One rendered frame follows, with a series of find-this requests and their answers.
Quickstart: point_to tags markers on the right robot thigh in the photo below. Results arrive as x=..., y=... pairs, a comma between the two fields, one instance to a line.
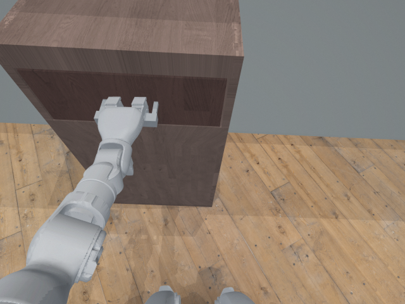
x=233, y=297

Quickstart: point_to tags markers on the left robot hand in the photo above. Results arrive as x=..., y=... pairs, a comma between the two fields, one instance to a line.
x=124, y=123

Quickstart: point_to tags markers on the left robot upper arm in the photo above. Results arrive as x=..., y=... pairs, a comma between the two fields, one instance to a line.
x=67, y=252

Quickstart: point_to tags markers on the drawer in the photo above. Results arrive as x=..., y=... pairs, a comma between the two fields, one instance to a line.
x=76, y=95

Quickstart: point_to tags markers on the handle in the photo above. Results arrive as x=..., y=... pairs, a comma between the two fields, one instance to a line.
x=150, y=119

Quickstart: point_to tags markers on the cabinet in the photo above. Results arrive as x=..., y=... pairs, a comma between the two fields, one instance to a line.
x=176, y=165

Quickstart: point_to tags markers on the left robot forearm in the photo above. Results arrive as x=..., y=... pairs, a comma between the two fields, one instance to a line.
x=96, y=192

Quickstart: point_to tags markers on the robot right shin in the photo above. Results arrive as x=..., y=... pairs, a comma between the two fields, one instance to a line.
x=226, y=290

